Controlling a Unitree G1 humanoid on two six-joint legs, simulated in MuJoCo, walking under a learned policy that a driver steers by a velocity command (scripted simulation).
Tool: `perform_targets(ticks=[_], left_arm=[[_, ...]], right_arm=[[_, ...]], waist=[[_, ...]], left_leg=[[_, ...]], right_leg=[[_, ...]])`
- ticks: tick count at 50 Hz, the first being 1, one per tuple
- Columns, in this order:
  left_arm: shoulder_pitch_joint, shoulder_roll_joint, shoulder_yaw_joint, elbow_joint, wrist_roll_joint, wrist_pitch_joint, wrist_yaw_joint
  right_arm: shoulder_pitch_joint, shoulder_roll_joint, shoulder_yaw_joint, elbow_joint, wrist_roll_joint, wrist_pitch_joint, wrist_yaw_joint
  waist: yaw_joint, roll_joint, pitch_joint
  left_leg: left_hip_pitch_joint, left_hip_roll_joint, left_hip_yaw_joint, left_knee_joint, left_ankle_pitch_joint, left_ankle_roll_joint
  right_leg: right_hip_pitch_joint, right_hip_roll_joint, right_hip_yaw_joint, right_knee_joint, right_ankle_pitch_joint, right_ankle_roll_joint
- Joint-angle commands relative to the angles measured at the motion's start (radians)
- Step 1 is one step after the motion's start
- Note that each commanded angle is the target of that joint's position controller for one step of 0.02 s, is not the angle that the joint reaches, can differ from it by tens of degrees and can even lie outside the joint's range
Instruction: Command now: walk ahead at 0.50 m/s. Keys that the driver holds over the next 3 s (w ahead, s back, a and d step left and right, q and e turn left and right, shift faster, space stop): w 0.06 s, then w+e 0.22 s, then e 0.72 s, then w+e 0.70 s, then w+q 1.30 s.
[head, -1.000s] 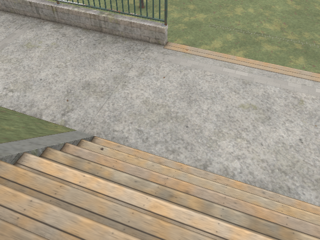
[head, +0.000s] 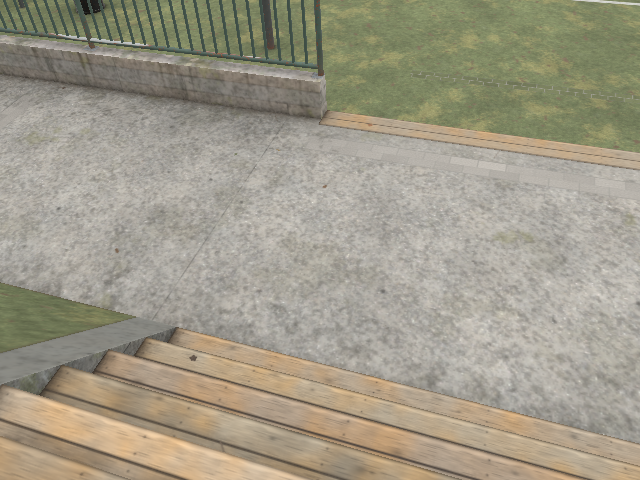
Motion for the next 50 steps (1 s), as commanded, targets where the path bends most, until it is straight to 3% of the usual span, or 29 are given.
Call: perform_targets(ticks=[1,4,5,6,8,9,10,12,13,14,15,16,18,19,23,31,32,33,34,35,37,38,40,41,42,43,45,47,50], left_arm=[[-0.064,0.112,0.025,-0.077,0.021,0.0,0.007],[-0.007,0.095,0.027,-0.054,0.038,0.011,0.011],[0.191,0.08,-0.016,0.082,0.123,-0.017,-0.035],[0.065,0.169,0.003,0.05,0.14,-0.028,-0.079],[-0.028,0.26,0.041,0.013,0.056,-0.03,-0.109],[-0.008,0.315,0.059,0.039,0.086,-0.001,-0.146],[0.147,0.142,0.044,0.046,0.082,-0.006,-0.176],[-0.036,0.128,0.018,-0.102,0.018,-0.028,-0.157],[-0.119,0.107,0.008,-0.166,-0.001,-0.032,-0.123],[-0.143,0.071,-0.017,-0.128,0.033,-0.02,-0.091],[-0.142,0.026,-0.04,-0.107,0.075,-0.001,-0.085],[-0.05,0.063,-0.022,-0.046,0.074,0.016,-0.102],[0.009,0.036,-0.017,-0.006,0.097,0.023,-0.154],[-0.036,0.047,-0.023,-0.033,0.128,0.014,-0.173],[-0.22,0.071,-0.016,-0.116,0.078,0.017,-0.128],[-0.51,0.081,-0.005,-0.215,0.113,0.038,-0.112],[-0.559,0.099,0.002,-0.197,0.091,0.036,-0.112],[-0.451,0.054,-0.001,-0.179,0.123,0.045,-0.1],[-0.281,0.111,0.027,-0.129,0.112,0.043,-0.084],[-0.238,0.2,0.067,-0.074,0.105,0.032,-0.068],[0.173,0.337,0.133,0.064,0.074,0.016,-0.047],[0.18,0.396,0.156,0.043,0.064,0.007,-0.044],[0.023,0.315,0.14,-0.037,0.116,-0.006,-0.046],[-0.02,0.218,0.101,-0.005,0.145,0.0,-0.067],[-0.078,0.242,0.108,-0.072,0.105,0.002,-0.083],[-0.142,0.125,0.063,-0.092,0.071,-0.016,-0.079],[-0.208,0.114,0.032,-0.135,0.054,-0.047,-0.072],[-0.165,0.161,0.021,-0.121,0.114,-0.052,-0.068],[-0.244,0.236,0.033,-0.169,0.095,-0.047,-0.057]], right_arm=[[-0.171,-0.015,0.001,-0.103,0.015,-0.024,0.026],[-0.229,-0.025,0.004,-0.168,0.054,-0.045,0.023],[-0.17,0.054,0.071,-0.14,-0.165,-0.02,0.091],[0.089,-0.007,0.042,-0.08,-0.168,-0.015,0.1],[0.486,-0.161,-0.018,0.086,-0.09,-0.041,0.071],[0.675,-0.186,-0.036,0.123,-0.094,-0.042,0.059],[0.624,-0.267,-0.032,0.087,-0.048,-0.045,0.081],[0.506,-0.272,-0.03,0.074,-0.086,-0.053,0.095],[0.405,-0.229,-0.016,0.076,-0.085,-0.061,0.097],[0.346,-0.013,0.048,0.072,-0.118,-0.082,0.09],[0.325,0.118,0.09,0.087,-0.134,-0.1,0.062],[0.337,0.147,0.098,0.098,-0.092,-0.118,0.026],[0.237,0.053,0.098,0.077,-0.103,-0.155,0.002],[0.248,0.055,0.104,0.084,-0.105,-0.172,-0.014],[0.366,-0.009,0.111,0.147,-0.115,-0.182,-0.036],[0.564,-0.01,0.079,0.157,-0.085,-0.128,-0.074],[0.539,-0.008,0.065,0.148,-0.039,-0.108,-0.084],[0.502,-0.116,0.048,0.137,-0.127,-0.102,-0.059],[0.418,-0.104,0.041,0.112,-0.13,-0.112,-0.038],[0.385,-0.083,0.034,0.109,-0.045,-0.102,-0.039],[0.381,-0.03,0.048,0.083,-0.07,-0.054,0.058],[0.245,-0.058,0.04,-0.038,-0.016,-0.081,0.076],[0.01,-0.046,0.06,-0.234,0.045,-0.119,0.039],[0.063,-0.074,0.056,-0.176,0.031,-0.102,0.025],[0.195,-0.078,0.046,-0.196,0.029,-0.111,-0.019],[0.339,-0.049,0.055,-0.138,0.017,-0.087,-0.025],[0.322,-0.062,0.052,-0.121,-0.008,-0.065,0.0],[0.33,-0.01,0.068,-0.081,-0.031,-0.068,0.06],[0.261,-0.128,0.034,-0.159,-0.059,-0.081,0.059]], waist=[[0.034,-0.122,0.206],[0.13,-0.132,0.248],[0.076,-0.144,0.335],[-0.07,-0.143,0.288],[-0.205,0.157,0.105],[-0.299,0.267,0.009],[-0.15,0.233,-0.276],[-0.175,0.08,-0.159],[-0.131,0.064,-0.007],[-0.082,-0.128,0.141],[-0.036,-0.095,0.231],[-0.017,-0.077,0.226],[0.08,0.105,0.119],[0.04,0.015,0.087],[-0.006,0.013,0.094],[-0.153,0.051,0.186],[-0.201,-0.02,0.25],[-0.112,0.136,0.17],[-0.041,0.034,0.12],[-0.044,-0.103,0.147],[0.09,-0.304,-0.237],[0.116,-0.227,-0.378],[0.104,-0.049,-0.251],[0.032,0.009,-0.022],[-0.083,-0.173,-0.014],[-0.14,-0.143,0.056],[-0.132,-0.036,0.098],[-0.142,-0.143,0.063],[-0.133,-0.139,-0.025]], left_leg=[[0.114,-0.006,0.072,-0.213,0.064,0.003],[0.206,0.049,0.046,-0.541,0.04,0.019],[0.214,0.151,-0.01,-0.675,0.049,0.073],[0.444,0.137,0.013,-0.446,0.084,0.073],[0.847,0.066,0.169,-0.801,0.107,0.041],[1.229,0.108,0.137,-0.619,-0.032,0.104],[1.558,0.23,0.024,-0.13,0.335,0.253],[1.322,0.378,-0.089,-0.257,0.223,0.333],[1.046,0.536,-0.396,-0.427,-0.438,0.396],[0.715,0.47,-0.286,-0.512,-0.587,0.346],[0.517,0.429,-0.202,-0.547,-0.448,0.31],[0.334,0.341,-0.073,-0.532,-0.32,0.311],[-0.004,0.178,0.124,-0.415,-0.289,0.194],[0.123,0.194,0.127,-0.378,-0.363,0.178],[0.202,0.261,0.109,-0.236,-0.542,0.119],[0.504,0.359,-0.064,-0.024,-0.52,0.131],[0.584,0.329,-0.022,-0.016,-0.681,0.088],[0.396,0.361,-0.017,0.038,-0.49,0.098],[0.346,0.343,0.044,0.211,-0.433,0.06],[0.482,0.248,0.097,0.381,-0.651,0.009],[-0.049,0.011,0.238,1.129,-1.367,-0.103],[-0.248,0.012,0.176,1.286,-1.457,-0.103],[-0.471,0.084,0.085,1.165,-1.436,-0.075],[-0.411,0.118,0.083,0.992,-1.241,-0.03],[-0.238,0.108,0.044,0.977,-1.174,-0.048],[-0.172,0.134,-0.029,0.753,-0.879,-0.049],[-0.005,0.078,0.041,0.525,-0.442,-0.058],[0.181,0.038,0.108,0.519,-0.212,-0.054],[0.245,-0.011,0.12,0.484,-0.367,-0.071]], right_leg=[[-0.22,-0.168,0.27,-0.259,0.126,-0.146],[-0.056,-0.154,0.245,-0.14,0.383,-0.133],[-0.104,-0.232,0.348,-0.04,0.299,-0.11],[-0.205,-0.247,0.35,0.095,0.451,-0.108],[-0.209,-0.02,0.16,0.528,0.258,0.005],[-0.492,0.128,0.114,0.964,0.012,0.044],[-0.717,0.094,0.13,1.158,-0.084,0.025],[-1.013,0.016,0.057,1.206,-0.012,0.014],[-1.167,-0.077,0.178,1.159,0.2,-0.011],[-1.076,-0.196,0.264,0.761,0.532,-0.048],[-0.984,-0.27,0.258,0.517,0.683,-0.057],[-0.78,-0.226,0.198,0.256,0.834,-0.034],[-0.31,-0.14,0.018,0.39,0.96,-0.01],[-0.458,-0.179,0.09,0.242,1.089,-0.006],[-0.392,-0.17,0.08,-0.091,1.315,0.021],[-0.475,-0.146,-0.024,-0.353,1.075,0.018],[-0.513,-0.186,-0.002,-0.725,0.944,0.009],[-0.165,-0.119,-0.085,-0.404,1.04,0.005],[-0.017,-0.136,-0.044,-0.432,1.037,-0.011],[-0.043,-0.152,-0.038,-0.89,1.003,-0.019],[0.938,-0.284,0.036,-0.482,1.88,-0.245],[1.08,-0.406,0.176,-0.287,2.101,-0.327],[0.801,-0.516,0.211,-0.315,1.793,-0.345],[0.448,-0.383,0.138,-0.406,1.493,-0.231],[0.164,-0.476,0.203,-0.395,1.708,-0.324],[-0.058,-0.456,0.207,-0.458,1.513,-0.308],[-0.392,-0.321,0.155,-0.455,1.103,-0.256],[-0.514,-0.205,0.12,-0.346,1.119,-0.192],[-0.499,-0.192,0.178,-0.265,0.957,-0.175]])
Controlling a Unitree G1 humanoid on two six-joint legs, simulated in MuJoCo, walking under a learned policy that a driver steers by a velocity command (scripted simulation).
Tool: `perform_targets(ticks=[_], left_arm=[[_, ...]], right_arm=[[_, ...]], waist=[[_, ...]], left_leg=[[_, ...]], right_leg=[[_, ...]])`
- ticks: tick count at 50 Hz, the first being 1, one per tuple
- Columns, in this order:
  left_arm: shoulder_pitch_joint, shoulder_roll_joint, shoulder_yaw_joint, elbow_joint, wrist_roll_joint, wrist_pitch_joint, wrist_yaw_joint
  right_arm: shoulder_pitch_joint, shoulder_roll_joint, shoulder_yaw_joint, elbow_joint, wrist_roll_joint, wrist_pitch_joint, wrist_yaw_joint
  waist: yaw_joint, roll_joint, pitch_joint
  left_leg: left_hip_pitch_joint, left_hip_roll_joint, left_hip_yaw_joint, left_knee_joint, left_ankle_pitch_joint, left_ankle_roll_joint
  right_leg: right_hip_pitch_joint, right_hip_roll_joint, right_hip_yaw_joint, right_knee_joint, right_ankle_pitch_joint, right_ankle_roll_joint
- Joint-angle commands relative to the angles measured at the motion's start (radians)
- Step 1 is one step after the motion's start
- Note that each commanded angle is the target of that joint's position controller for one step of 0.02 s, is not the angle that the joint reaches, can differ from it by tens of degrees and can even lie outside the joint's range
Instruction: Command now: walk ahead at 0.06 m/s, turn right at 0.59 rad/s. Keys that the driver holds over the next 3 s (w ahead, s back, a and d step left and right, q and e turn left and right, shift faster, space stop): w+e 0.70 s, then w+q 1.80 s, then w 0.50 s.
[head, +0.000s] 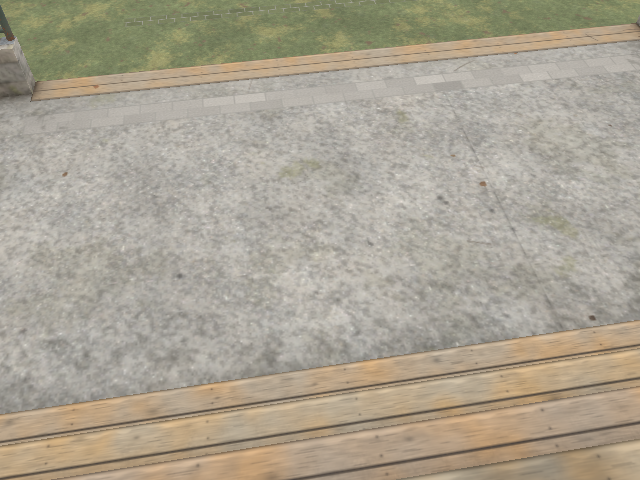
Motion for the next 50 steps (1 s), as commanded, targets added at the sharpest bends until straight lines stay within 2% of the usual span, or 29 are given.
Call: perform_targets(ticks=[1,4,6,7,8,9,11,12,14,17,20,23,25,30,32,34,35,36,37,38,39,40,41,42,43,44,45,47,50], left_arm=[[-0.072,0.184,0.028,-0.08,-0.01,-0.015,0.011],[-0.152,0.279,0.074,-0.093,-0.002,-0.04,-0.016],[-0.198,0.218,0.082,-0.15,-0.029,-0.047,-0.031],[-0.002,-0.017,0.027,-0.146,-0.034,-0.058,-0.038],[-0.029,0.008,0.031,-0.198,-0.113,-0.067,-0.014],[-0.203,0.06,0.042,-0.268,-0.135,-0.052,-0.008],[-0.106,0.119,0.049,-0.173,-0.108,0.005,-0.005],[0.078,0.052,0.02,-0.076,-0.045,0.03,-0.024],[0.053,0.076,0.007,-0.066,-0.006,0.049,-0.081],[-0.137,0.091,0.001,-0.141,-0.051,0.049,-0.114],[-0.279,0.071,-0.014,-0.148,-0.019,0.04,-0.104],[-0.356,0.059,-0.036,-0.129,-0.01,0.041,-0.098],[-0.371,0.067,-0.031,-0.141,-0.008,0.064,-0.091],[-0.473,0.052,-0.043,-0.114,0.003,0.079,-0.075],[-0.323,0.077,-0.02,-0.037,0.008,0.062,-0.057],[0.045,0.194,0.055,0.152,-0.01,0.023,-0.027],[0.251,0.235,0.09,0.218,0.021,0.026,-0.02],[0.312,0.313,0.099,0.21,0.013,0.034,-0.024],[0.324,0.327,0.109,0.216,0.01,0.034,-0.016],[0.174,0.26,0.099,0.176,-0.029,0.025,-0.033],[0.139,0.187,0.074,0.174,-0.013,0.04,-0.044],[0.022,0.12,0.04,0.12,-0.019,0.029,-0.063],[-0.008,0.041,0.011,0.098,-0.025,0.016,-0.06],[-0.056,0.026,-0.003,0.064,-0.041,0.001,-0.045],[-0.124,0.14,0.039,0.063,-0.181,-0.008,0.021],[-0.099,0.183,0.041,0.047,-0.177,-0.009,0.047],[0.013,0.125,0.01,0.069,0.004,-0.042,-0.014],[0.063,0.031,-0.002,0.107,0.035,-0.03,-0.005],[0.141,0.034,-0.023,0.17,0.026,-0.024,0.013]], right_arm=[[0.255,-0.082,-0.021,0.002,-0.044,0.007,0.001],[0.424,-0.124,-0.037,0.026,-0.016,-0.003,-0.083],[0.564,-0.174,-0.068,0.048,0.058,-0.011,-0.11],[0.487,-0.266,-0.078,0.045,0.049,-0.026,-0.118],[0.554,-0.245,-0.089,0.038,-0.015,-0.041,-0.07],[0.597,-0.274,-0.102,0.068,-0.037,-0.045,-0.029],[0.28,-0.178,-0.08,0.042,-0.021,-0.01,0.013],[0.199,-0.064,-0.049,0.063,-0.001,0.001,0.011],[0.144,0.002,-0.016,0.085,-0.012,-0.017,-0.011],[0.367,-0.056,0.006,0.25,-0.048,-0.071,-0.06],[0.638,-0.012,0.038,0.395,-0.046,-0.095,-0.095],[0.462,0.025,0.065,0.312,-0.074,-0.078,-0.057],[0.347,-0.046,0.055,0.29,-0.089,-0.081,-0.022],[0.382,-0.172,0.003,0.342,-0.035,-0.041,-0.076],[0.392,-0.14,-0.003,0.355,-0.066,-0.004,-0.062],[0.354,-0.149,-0.01,0.336,-0.061,0.034,-0.016],[0.388,-0.14,-0.015,0.357,-0.09,0.051,0.019],[0.42,-0.053,-0.021,0.297,-0.063,0.044,0.056],[0.314,-0.047,-0.015,0.186,-0.03,0.019,0.058],[0.193,-0.005,0.026,0.092,0.013,-0.008,0.06],[0.178,-0.05,0.019,0.111,0.04,-0.027,0.046],[0.29,-0.047,0.017,0.136,0.063,-0.034,0.032],[0.363,-0.086,-0.009,0.169,0.073,-0.023,0.009],[0.365,-0.081,-0.015,0.191,0.04,-0.009,0.007],[0.235,0.005,0.002,0.144,0.044,0.052,-0.063],[0.26,0.002,0.006,0.168,0.053,0.089,-0.085],[0.419,-0.065,-0.002,0.194,0.015,0.035,0.005],[0.323,-0.076,-0.014,0.167,-0.032,-0.007,0.034],[0.252,-0.04,0.0,0.173,0.026,-0.012,0.024]], waist=[[-0.124,-0.087,-0.037],[-0.205,-0.038,-0.008],[-0.259,0.178,-0.104],[-0.062,0.227,-0.195],[-0.106,0.036,-0.107],[-0.182,0.069,0.063],[-0.037,0.023,0.105],[0.067,0.04,0.059],[0.056,-0.014,0.156],[-0.066,-0.011,0.152],[-0.17,0.083,0.151],[-0.127,0.059,0.144],[-0.083,0.079,0.173],[-0.167,0.079,0.265],[-0.126,0.055,0.163],[-0.019,-0.103,0.022],[0.059,-0.212,-0.051],[0.024,-0.242,-0.266],[0.067,-0.21,-0.271],[0.069,-0.168,-0.206],[0.066,-0.039,-0.155],[-0.057,0.053,-0.048],[-0.113,0.087,0.07],[-0.144,0.018,0.148],[-0.145,-0.004,0.035],[-0.145,-0.03,-0.011],[-0.169,-0.147,0.13],[-0.078,-0.035,0.097],[-0.052,0.002,0.073]], left_leg=[[0.335,-0.057,0.047,-0.012,-0.04,-0.025],[0.584,-0.094,0.044,-0.096,-0.52,-0.055],[0.88,-0.138,-0.005,-0.625,-0.409,0.038],[1.061,0.195,-0.471,-0.624,0.646,0.377],[1.175,0.351,-0.66,-0.579,1.196,0.432],[1.074,0.429,-0.894,-0.675,0.987,0.451],[0.791,0.369,-0.605,-0.697,0.715,0.304],[0.492,0.238,-0.379,-0.677,0.449,0.21],[0.129,0.132,-0.199,-0.716,-0.18,0.208],[0.528,0.192,-0.19,-0.702,-0.083,0.255],[0.875,0.199,-0.163,-0.627,-0.101,0.237],[0.431,0.157,0.061,-0.673,-0.385,0.224],[0.201,0.16,0.133,-0.746,-0.572,0.195],[0.924,0.273,0.005,-0.611,-0.342,0.175],[0.974,0.245,0.026,-0.421,-0.142,0.165],[0.807,0.082,0.162,-0.028,-0.206,0.082],[0.498,-0.01,0.151,0.325,-0.601,0.036],[0.226,-0.1,0.073,0.543,-0.845,0.019],[0.061,-0.103,0.051,0.628,-0.872,-0.003],[-0.214,-0.044,-0.002,0.583,-0.853,0.04],[-0.128,0.035,-0.015,0.585,-0.86,0.082],[-0.059,0.065,-0.08,0.379,-0.592,0.106],[0.147,0.125,-0.153,0.048,-0.323,0.08],[0.278,0.119,-0.121,-0.089,-0.188,0.061],[0.372,-0.024,-0.045,-0.111,-0.207,0.021],[0.378,-0.037,-0.031,-0.063,-0.18,0.007],[0.321,0.033,-0.081,0.019,-0.124,0.039],[0.057,0.067,-0.218,-0.188,0.017,0.075],[-0.011,0.056,-0.276,-0.461,0.385,0.056]], right_leg=[[-0.242,-0.198,0.223,-0.055,0.547,-0.196],[-0.332,-0.238,0.39,0.059,0.475,-0.186],[-0.452,-0.024,0.265,0.455,0.401,-0.176],[-0.654,0.111,0.134,0.729,-0.233,-0.052],[-0.95,0.154,0.218,0.892,-0.324,0.022],[-1.184,0.114,0.339,0.809,-0.255,0.055],[-1.074,-0.022,0.307,0.676,0.09,0.092],[-0.696,-0.034,0.198,0.75,0.25,0.096],[-0.535,-0.054,0.152,0.888,0.476,0.097],[-0.832,-0.09,0.193,0.72,0.535,0.045],[-1.047,-0.127,0.163,0.42,0.693,0.03],[-0.511,-0.13,-0.015,0.151,1.048,0.006],[-0.157,-0.103,-0.062,0.213,0.961,0.014],[-0.391,-0.171,-0.02,-0.404,0.724,0.007],[-0.16,-0.171,-0.039,-0.452,0.74,0.007],[0.414,-0.088,-0.18,-0.645,1.005,0.024],[0.814,-0.109,-0.13,-0.477,0.921,-0.038],[1.133,-0.163,0.029,-0.123,1.256,-0.134],[1.184,-0.233,0.077,-0.085,1.37,-0.198],[1.118,-0.368,0.221,-0.196,0.888,-0.26],[0.885,-0.369,0.137,-0.198,0.901,-0.227],[0.545,-0.388,0.136,-0.236,0.819,-0.22],[0.162,-0.443,0.161,-0.332,0.907,-0.248],[-0.039,-0.417,0.111,-0.398,0.904,-0.239],[0.03,-0.355,0.106,-0.356,0.968,-0.172],[0.058,-0.339,0.064,-0.309,1.006,-0.148],[-0.116,-0.342,0.02,-0.287,0.815,-0.202],[0.088,-0.369,0.106,-0.257,0.585,-0.208],[0.183,-0.369,0.091,-0.149,0.418,-0.218]])
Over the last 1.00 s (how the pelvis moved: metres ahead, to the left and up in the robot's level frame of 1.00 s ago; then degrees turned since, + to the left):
0.42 0.01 -0.37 -28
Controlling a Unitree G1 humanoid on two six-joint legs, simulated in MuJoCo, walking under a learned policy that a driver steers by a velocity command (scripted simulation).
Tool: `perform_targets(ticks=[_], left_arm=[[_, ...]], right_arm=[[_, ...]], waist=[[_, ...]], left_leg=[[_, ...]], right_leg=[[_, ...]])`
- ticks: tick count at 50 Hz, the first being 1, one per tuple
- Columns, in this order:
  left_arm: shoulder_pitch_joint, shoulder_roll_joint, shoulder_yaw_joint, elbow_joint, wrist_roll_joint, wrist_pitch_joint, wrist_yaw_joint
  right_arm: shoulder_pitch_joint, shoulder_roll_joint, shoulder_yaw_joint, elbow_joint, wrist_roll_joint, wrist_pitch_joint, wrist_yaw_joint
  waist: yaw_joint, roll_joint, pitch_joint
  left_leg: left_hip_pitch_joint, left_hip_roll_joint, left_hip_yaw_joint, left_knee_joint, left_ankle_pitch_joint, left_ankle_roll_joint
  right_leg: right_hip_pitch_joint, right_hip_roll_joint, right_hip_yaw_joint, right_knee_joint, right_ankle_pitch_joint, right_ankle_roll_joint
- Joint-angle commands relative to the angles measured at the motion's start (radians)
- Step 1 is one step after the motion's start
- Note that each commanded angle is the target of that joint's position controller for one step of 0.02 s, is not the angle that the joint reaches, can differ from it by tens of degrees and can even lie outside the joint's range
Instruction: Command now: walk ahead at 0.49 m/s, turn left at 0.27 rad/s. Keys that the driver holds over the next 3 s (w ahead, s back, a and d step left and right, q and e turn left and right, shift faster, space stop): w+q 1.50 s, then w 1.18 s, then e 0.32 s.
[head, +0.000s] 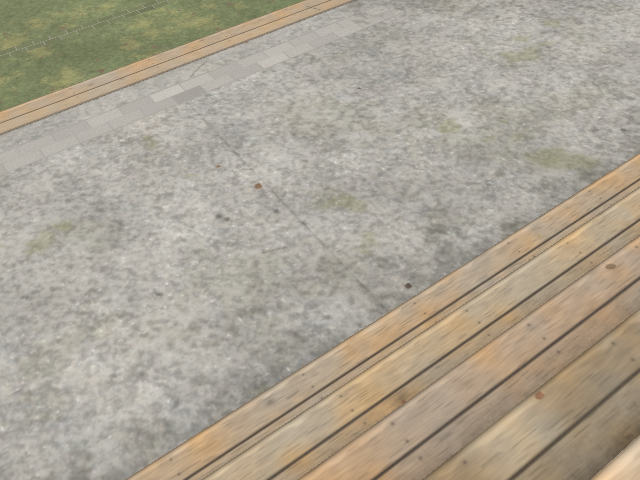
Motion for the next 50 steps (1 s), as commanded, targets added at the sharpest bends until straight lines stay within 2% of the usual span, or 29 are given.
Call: perform_targets(ticks=[1,4,9,14,15,17,18,19,20,22,24,26,28,29,31,33,35,37,38,39,40,41,42,43,44,45,46,48,50], left_arm=[[0.153,0.083,-0.005,0.024,0.019,0.001,0.005],[0.134,0.049,-0.016,0.031,0.008,0.002,-0.001],[0.231,0.062,0.012,0.056,-0.009,0.002,0.034],[0.154,0.093,0.038,0.022,-0.036,0.043,0.052],[0.174,0.097,0.04,0.044,-0.026,0.062,0.043],[0.128,0.133,0.05,0.045,-0.01,0.085,0.005],[0.067,0.157,0.059,0.03,0.009,0.086,-0.042],[0.031,0.079,0.061,-0.046,-0.043,0.071,-0.088],[-0.148,0.061,0.053,-0.182,-0.07,0.034,-0.096],[-0.301,0.105,0.067,-0.313,-0.115,0.01,-0.066],[-0.171,0.022,0.024,-0.258,-0.062,0.029,-0.043],[-0.054,0.011,0.011,-0.17,-0.02,0.048,-0.066],[-0.013,0.0,-0.01,-0.182,-0.026,0.054,-0.101],[-0.102,0.057,-0.006,-0.208,-0.016,0.04,-0.1],[-0.228,0.144,0.005,-0.244,-0.005,0.026,-0.063],[-0.354,0.134,-0.01,-0.258,-0.014,0.041,-0.052],[-0.395,0.114,-0.011,-0.27,-0.024,0.061,-0.063],[0.044,0.193,0.051,-0.144,-0.036,0.04,-0.029],[0.301,0.294,0.108,-0.076,-0.015,0.03,-0.018],[0.186,0.398,0.118,-0.139,-0.021,0.023,-0.046],[0.159,0.428,0.132,-0.111,-0.052,0.041,-0.073],[0.06,0.279,0.095,-0.124,-0.045,0.053,-0.063],[0.095,0.206,0.063,-0.107,-0.024,0.059,-0.059],[0.097,0.146,0.046,-0.087,-0.003,0.061,-0.047],[0.11,0.143,0.049,-0.075,-0.019,0.045,-0.049],[0.014,-0.025,0.0,-0.104,-0.028,0.02,-0.009],[0.046,0.001,0.002,-0.082,-0.03,0.008,0.004],[0.185,0.011,-0.013,0.01,0.011,-0.016,0.022],[0.142,0.047,-0.017,0.025,0.022,-0.027,0.025]], right_arm=[[0.111,-0.072,-0.013,0.018,0.014,-0.005,0.007],[0.091,-0.065,-0.024,0.011,-0.016,0.004,0.022],[-0.049,-0.011,-0.025,-0.008,0.01,0.006,0.005],[-0.067,-0.054,-0.038,0.034,-0.035,0.028,-0.036],[-0.003,-0.064,-0.048,0.086,-0.025,0.02,-0.046],[0.458,-0.125,-0.093,0.283,-0.018,-0.019,-0.056],[0.703,-0.189,-0.129,0.356,-0.046,-0.022,-0.049],[0.686,-0.299,-0.147,0.33,-0.031,-0.04,-0.054],[0.715,-0.32,-0.16,0.333,-0.024,-0.065,-0.064],[0.517,-0.198,-0.119,0.294,0.021,-0.05,-0.03],[0.36,0.037,-0.029,0.276,-0.046,-0.019,-0.015],[0.152,0.035,-0.008,0.132,-0.016,-0.026,-0.031],[0.068,-0.056,-0.008,0.079,-0.022,-0.059,-0.027],[0.132,-0.048,0.002,0.091,-0.042,-0.073,-0.044],[0.208,-0.102,-0.003,0.09,-0.044,-0.097,-0.082],[0.305,-0.109,0.0,0.091,-0.018,-0.078,-0.102],[0.334,-0.133,0.004,0.082,-0.029,-0.032,-0.077],[0.27,-0.166,0.007,0.058,-0.047,0.018,-0.007],[0.44,-0.134,-0.003,0.134,-0.056,0.012,0.045],[0.697,0.02,-0.011,0.146,0.004,0.0,0.058],[0.428,-0.027,-0.004,-0.026,0.005,0.004,0.058],[0.239,-0.083,-0.012,-0.013,0.029,-0.006,0.027],[0.223,-0.054,0.001,0.021,0.052,-0.014,0.022],[0.245,0.004,0.01,0.01,0.061,-0.011,0.015],[0.307,0.019,0.007,-0.01,0.05,0.008,-0.007],[0.259,0.047,0.036,-0.009,-0.029,0.028,-0.018],[0.191,0.033,0.037,-0.018,-0.043,0.033,-0.013],[0.24,-0.002,0.012,0.026,-0.004,0.051,0.005],[0.28,-0.003,0.017,0.025,-0.028,0.052,0.038]], waist=[[-0.015,-0.067,0.057],[-0.048,-0.093,0.097],[0.023,-0.092,0.143],[0.028,-0.152,0.158],[0.026,-0.094,0.106],[-0.143,0.049,0.044],[-0.266,0.219,-0.014],[-0.201,0.23,-0.162],[-0.26,0.112,-0.18],[-0.178,-0.013,-0.009],[-0.035,-0.11,0.183],[0.032,-0.061,0.161],[0.099,0.114,0.097],[0.019,-0.012,0.105],[-0.042,-0.032,0.093],[-0.133,-0.054,0.096],[-0.133,0.013,0.135],[0.088,-0.076,0.062],[0.16,-0.244,-0.089],[-0.037,-0.353,-0.377],[0.054,-0.326,-0.352],[0.087,-0.111,-0.134],[0.07,-0.029,-0.063],[-0.013,-0.056,-0.038],[-0.096,-0.142,0.044],[-0.099,-0.115,0.149],[-0.039,-0.136,0.153],[0.014,-0.087,0.156],[-0.055,-0.106,0.1]], left_leg=[[-0.018,0.051,-0.096,-0.148,0.292,-0.007],[0.176,0.027,0.008,-0.08,0.239,0.017],[0.206,0.022,0.083,-0.32,0.121,-0.011],[0.267,0.085,0.052,-0.73,-0.084,0.027],[0.399,0.066,0.099,-0.791,-0.018,0.026],[0.859,-0.014,0.248,-0.983,0.253,0.052],[1.24,0.052,0.168,-0.881,0.478,0.17],[1.476,0.202,-0.015,-0.5,1.134,0.3],[1.631,0.266,-0.106,-0.44,1.04,0.357],[1.292,0.38,-0.241,-0.531,0.473,0.368],[0.746,0.345,-0.167,-0.569,0.068,0.289],[-0.011,0.018,0.097,-0.589,-0.234,0.225],[-0.376,-0.023,0.062,-0.534,-0.306,0.238],[-0.189,-0.009,-0.009,-0.42,-0.459,0.212],[0.105,-0.007,-0.106,-0.188,-0.593,0.175],[0.274,0.012,-0.152,-0.086,-0.647,0.161],[0.252,0.034,-0.283,-0.049,-0.617,0.177],[0.122,-0.016,-0.267,0.292,-0.616,0.072],[0.0,-0.156,-0.157,0.691,-0.686,-0.021],[-0.193,-0.163,-0.046,1.055,-0.906,0.003],[-0.49,-0.169,0.014,1.057,-0.891,0.009],[-0.536,-0.083,0.01,1.004,-0.733,0.03],[-0.394,-0.039,0.002,0.948,-0.68,0.08],[-0.221,0.034,-0.019,0.914,-0.618,0.105],[-0.239,0.029,0.006,0.902,-0.584,0.102],[-0.337,0.117,-0.078,0.595,-0.246,0.106],[-0.422,0.094,-0.022,0.491,-0.326,0.095],[-0.367,0.081,-0.042,0.288,0.023,0.088],[-0.316,0.06,0.011,0.452,0.039,0.104]], right_leg=[[-0.025,-0.367,0.274,-0.141,0.481,-0.145],[-0.197,-0.335,0.196,-0.154,0.445,-0.09],[-0.014,-0.337,0.148,0.0,0.514,-0.024],[0.145,-0.405,0.228,0.226,0.579,0.032],[0.157,-0.383,0.215,0.356,0.592,0.023],[-0.021,-0.253,0.11,0.769,0.549,0.054],[-0.378,-0.112,0.08,1.24,0.014,0.094],[-0.662,-0.022,0.053,1.484,-0.346,0.125],[-0.945,-0.029,0.109,1.453,-0.367,0.145],[-1.124,-0.14,0.208,1.15,-0.326,0.131],[-1.006,-0.275,0.37,0.785,0.058,0.041],[-0.305,-0.184,0.194,0.276,0.751,0.02],[0.136,-0.105,0.044,0.567,0.833,0.091],[-0.043,-0.182,0.249,0.378,0.99,0.111],[-0.215,-0.171,0.259,0.102,1.084,0.109],[-0.237,-0.179,0.217,-0.271,1.093,0.103],[-0.066,-0.164,0.193,-0.386,1.054,0.103],[0.43,-0.214,0.157,-0.522,1.024,0.065],[0.731,-0.27,0.192,-0.358,1.032,-0.067],[0.958,-0.424,0.268,0.069,1.645,-0.201],[0.86,-0.542,0.726,-0.236,0.686,-0.317],[0.584,-0.506,0.583,-0.306,0.298,-0.207],[0.374,-0.429,0.381,-0.291,0.393,-0.063],[0.156,-0.459,0.338,-0.261,0.73,-0.067],[-0.046,-0.566,0.513,-0.359,0.415,-0.164],[-0.096,-0.483,0.49,-0.411,0.174,-0.115],[-0.052,-0.449,0.462,-0.414,-0.016,-0.136],[-0.148,-0.457,0.415,-0.395,-0.028,-0.172],[-0.199,-0.434,0.338,-0.339,0.053,-0.124]])
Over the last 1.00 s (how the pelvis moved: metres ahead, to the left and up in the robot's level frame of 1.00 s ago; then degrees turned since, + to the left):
0.29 -0.17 -0.21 -24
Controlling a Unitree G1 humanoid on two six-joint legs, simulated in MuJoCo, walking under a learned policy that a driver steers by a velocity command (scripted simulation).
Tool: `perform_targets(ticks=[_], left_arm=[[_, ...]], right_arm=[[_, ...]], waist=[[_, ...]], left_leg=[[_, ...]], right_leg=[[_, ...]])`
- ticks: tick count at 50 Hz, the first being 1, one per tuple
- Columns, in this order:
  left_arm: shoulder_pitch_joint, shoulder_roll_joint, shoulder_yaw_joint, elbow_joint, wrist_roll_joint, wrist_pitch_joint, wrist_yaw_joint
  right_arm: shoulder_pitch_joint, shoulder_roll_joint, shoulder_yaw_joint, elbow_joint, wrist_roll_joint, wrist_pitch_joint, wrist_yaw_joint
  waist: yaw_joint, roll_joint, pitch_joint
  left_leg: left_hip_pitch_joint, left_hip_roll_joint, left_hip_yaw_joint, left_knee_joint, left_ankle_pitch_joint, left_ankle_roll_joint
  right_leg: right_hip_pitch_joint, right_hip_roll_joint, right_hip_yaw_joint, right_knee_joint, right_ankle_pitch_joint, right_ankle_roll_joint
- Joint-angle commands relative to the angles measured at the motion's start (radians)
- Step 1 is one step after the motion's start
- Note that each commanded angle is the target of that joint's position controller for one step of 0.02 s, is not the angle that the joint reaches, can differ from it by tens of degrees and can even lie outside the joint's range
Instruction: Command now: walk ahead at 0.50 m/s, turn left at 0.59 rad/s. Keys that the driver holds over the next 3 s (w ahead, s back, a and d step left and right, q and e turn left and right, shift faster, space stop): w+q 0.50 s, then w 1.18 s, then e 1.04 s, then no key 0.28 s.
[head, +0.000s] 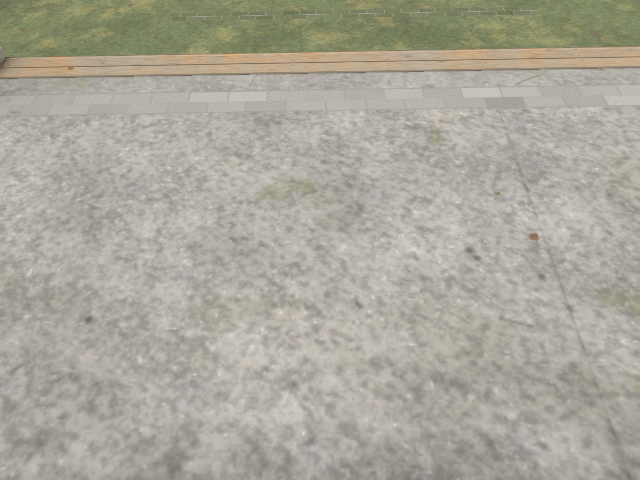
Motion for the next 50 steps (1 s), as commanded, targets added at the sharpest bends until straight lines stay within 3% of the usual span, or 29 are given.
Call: perform_targets(ticks=[1,3,6,9,16,18,20,21,22,23,24,25,26,27,29,31,33,36,38,39,40,41,42,43,44,46,47,48,50], left_arm=[[0.02,-0.028,-0.039,0.016,0.008,-0.044,0.03],[0.134,-0.03,-0.049,0.08,0.023,-0.053,0.045],[0.089,-0.029,-0.071,0.043,0.04,-0.06,0.042],[0.165,-0.002,-0.062,0.068,0.011,-0.058,0.044],[0.256,0.052,0.017,0.088,-0.017,0.037,0.076],[0.169,0.08,0.029,0.077,-0.003,0.057,0.052],[0.116,0.095,0.027,0.088,0.015,0.087,-0.011],[0.07,0.101,0.041,0.072,0.017,0.095,-0.057],[0.072,0.017,0.043,0.009,-0.015,0.064,-0.098],[-0.132,0.057,0.052,-0.103,-0.055,0.026,-0.091],[-0.315,0.062,0.039,-0.238,-0.087,-0.021,-0.07],[-0.33,0.095,0.049,-0.207,-0.095,-0.03,-0.052],[-0.21,0.063,0.047,-0.182,-0.072,-0.036,-0.015],[-0.149,0.086,0.061,-0.139,-0.062,-0.011,-0.003],[-0.077,0.004,0.041,-0.09,-0.029,0.039,-0.03],[-0.063,0.004,0.023,-0.093,0.002,0.023,-0.055],[-0.08,0.008,0.021,-0.095,-0.042,0.001,-0.022],[-0.108,0.155,0.06,-0.142,0.0,0.021,-0.019],[-0.171,0.184,0.069,-0.152,-0.031,0.021,-0.038],[0.077,0.189,0.089,-0.073,-0.066,0.001,-0.032],[0.235,0.294,0.136,0.006,-0.058,-0.018,-0.019],[0.282,0.349,0.134,-0.001,-0.01,-0.02,-0.029],[0.264,0.398,0.155,-0.035,0.0,-0.011,-0.049],[0.213,0.385,0.167,-0.054,0.002,-0.002,-0.064],[0.141,0.264,0.125,-0.028,0.003,0.013,-0.071],[0.021,-0.003,0.022,0.012,0.01,0.017,-0.06],[-0.059,-0.016,0.018,-0.001,-0.007,-0.013,-0.031],[-0.131,-0.046,-0.002,-0.042,-0.055,-0.044,-0.014],[-0.049,0.09,0.001,0.008,-0.04,-0.079,-0.006]], right_arm=[[0.168,0.011,0.017,0.002,-0.039,0.004,0.029],[0.094,0.014,0.023,-0.024,-0.022,0.002,0.023],[-0.066,-0.014,0.0,-0.036,-0.006,-0.005,0.022],[-0.139,-0.01,-0.006,-0.026,-0.02,-0.004,0.02],[-0.394,0.031,0.006,-0.008,-0.037,-0.004,-0.008],[-0.201,-0.011,-0.021,0.095,-0.044,-0.022,-0.014],[0.296,-0.165,-0.107,0.312,-0.028,-0.051,-0.025],[0.475,-0.241,-0.144,0.353,-0.044,-0.047,-0.029],[0.529,-0.334,-0.17,0.339,-0.026,-0.049,-0.041],[0.547,-0.288,-0.162,0.366,-0.049,-0.059,-0.052],[0.397,-0.176,-0.132,0.307,-0.021,-0.059,-0.047],[0.27,-0.029,-0.082,0.287,0.002,-0.061,-0.014],[0.127,0.061,-0.036,0.216,0.006,-0.076,-0.001],[0.136,0.014,-0.035,0.215,-0.004,-0.077,0.0],[-0.001,0.005,-0.014,0.134,0.029,-0.091,-0.009],[0.011,0.068,0.009,0.095,-0.004,-0.11,-0.036],[-0.048,-0.021,-0.002,0.025,-0.022,-0.125,-0.046],[0.031,-0.064,0.001,0.015,-0.022,-0.114,-0.028],[0.116,-0.08,-0.001,0.028,0.015,-0.07,-0.041],[0.046,-0.205,-0.036,0.017,-0.032,-0.047,-0.015],[0.2,-0.099,-0.029,0.09,-0.042,-0.038,0.02],[0.362,0.02,-0.024,0.075,0.027,-0.051,0.035],[0.346,0.009,-0.037,0.041,0.06,-0.052,0.034],[0.084,-0.11,-0.059,-0.066,0.08,-0.057,0.025],[0.045,-0.091,-0.051,-0.073,0.069,-0.053,0.009],[0.122,0.051,0.001,-0.04,0.023,-0.06,-0.019],[0.146,0.084,0.021,-0.028,-0.001,-0.055,-0.004],[0.047,0.045,0.012,-0.026,-0.013,-0.047,0.019],[-0.101,0.058,0.022,-0.073,-0.001,-0.031,0.053]], waist=[[-0.067,-0.081,0.126],[-0.025,-0.117,0.146],[0.003,-0.138,0.166],[0.021,-0.115,0.261],[0.158,-0.107,0.263],[0.058,-0.051,0.182],[-0.139,0.055,0.009],[-0.213,0.184,-0.126],[-0.194,0.194,-0.32],[-0.261,0.136,-0.251],[-0.248,0.05,-0.149],[-0.171,-0.045,0.027],[-0.045,-0.166,0.071],[-0.004,-0.131,0.184],[0.051,-0.06,0.208],[0.032,-0.019,0.142],[0.031,-0.038,0.106],[0.058,-0.041,0.173],[0.013,-0.114,0.205],[0.111,-0.042,0.1],[0.106,-0.246,0.067],[0.028,-0.36,-0.107],[0.023,-0.257,-0.148],[0.12,-0.146,0.002],[0.06,-0.077,0.07],[-0.111,0.053,0.212],[-0.142,-0.032,0.223],[-0.102,0.008,0.224],[-0.09,-0.103,0.146]], left_leg=[[-0.186,0.053,-0.142,-0.178,0.3,0.01],[-0.262,0.071,-0.126,-0.208,0.324,-0.009],[0.181,0.041,0.033,-0.411,0.581,-0.014],[0.276,0.04,0.062,-0.619,0.504,-0.001],[0.356,0.035,0.105,-1.164,0.278,-0.023],[0.576,0.047,0.102,-1.26,0.305,-0.015],[1.273,0.016,0.202,-1.375,0.659,-0.011],[1.683,0.044,0.088,-1.073,0.667,0.05],[1.901,0.105,-0.008,-0.777,0.889,0.143],[1.854,0.148,-0.069,-0.804,0.834,0.209],[1.706,0.226,-0.171,-0.887,0.316,0.245],[1.435,0.221,-0.219,-0.965,0.018,0.196],[1.085,0.273,-0.234,-0.916,0.036,0.189],[0.813,0.278,-0.265,-0.957,0.043,0.259],[0.279,0.11,-0.098,-0.926,-0.089,0.225],[0.179,0.023,-0.067,-0.782,-0.278,0.169],[-0.058,-0.092,0.061,-0.681,-0.539,0.08],[0.128,0.023,-0.15,-0.454,-0.631,0.084],[0.514,0.031,-0.308,-0.271,-0.579,0.082],[0.466,0.048,-0.31,-0.125,-0.353,0.081],[0.413,-0.055,-0.283,0.234,-0.3,-0.013],[0.079,-0.226,-0.069,0.775,-0.828,-0.057],[-0.258,-0.27,-0.051,0.894,-0.799,-0.109],[-0.557,-0.224,-0.055,0.852,-0.72,-0.136],[-0.618,-0.113,-0.12,0.798,-0.568,-0.091],[-0.42,0.06,-0.189,0.361,-0.173,-0.025],[-0.266,0.064,-0.119,0.176,-0.001,-0.015],[0.028,0.075,-0.077,-0.166,0.282,-0.029],[0.268,0.03,0.006,-0.042,0.391,-0.067]], right_leg=[[-0.01,-0.341,0.357,-0.276,0.031,-0.176],[0.093,-0.386,0.373,-0.245,0.027,-0.164],[-0.191,-0.28,0.137,-0.259,-0.147,-0.099],[-0.093,-0.311,0.114,-0.211,-0.154,-0.066],[0.315,-0.352,0.188,-0.011,0.113,-0.059],[0.303,-0.323,0.137,0.251,0.186,-0.006],[0.023,-0.175,0.016,0.725,0.038,0.073],[-0.349,-0.065,0.053,1.135,-0.42,0.094],[-0.506,-0.017,0.119,1.29,-0.448,0.078],[-0.69,-0.01,0.12,1.379,-0.491,0.078],[-0.861,-0.05,0.191,1.207,-0.43,0.054],[-0.883,-0.109,0.253,1.062,-0.302,0.002],[-0.7,-0.19,0.413,0.666,0.017,-0.008],[-0.567,-0.162,0.368,0.677,0.025,-0.008],[-0.176,-0.11,0.293,0.409,0.415,0.004],[-0.081,-0.092,0.31,0.313,0.738,0.017],[0.341,-0.023,0.211,0.076,1.012,0.084],[0.268,-0.022,0.208,0.059,0.625,0.099],[0.141,-0.074,0.301,-0.523,0.492,0.016],[0.428,-0.01,0.156,-0.345,0.613,-0.004],[0.578,-0.092,0.308,-0.577,0.701,-0.098],[0.867,-0.219,0.336,0.0,1.661,-0.236],[0.995,-0.291,0.604,0.008,1.836,-0.332],[0.905,-0.334,0.777,-0.098,1.373,-0.361],[0.738,-0.389,0.798,-0.146,0.948,-0.318],[0.228,-0.264,0.618,-0.211,0.604,-0.177],[0.03,-0.154,0.499,-0.237,0.554,-0.118],[-0.269,-0.111,0.412,-0.304,0.408,-0.159],[-0.443,-0.044,0.448,-0.27,0.259,-0.165]])
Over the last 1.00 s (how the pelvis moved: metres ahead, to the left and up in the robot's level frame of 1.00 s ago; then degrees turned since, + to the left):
0.48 0.06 -0.41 34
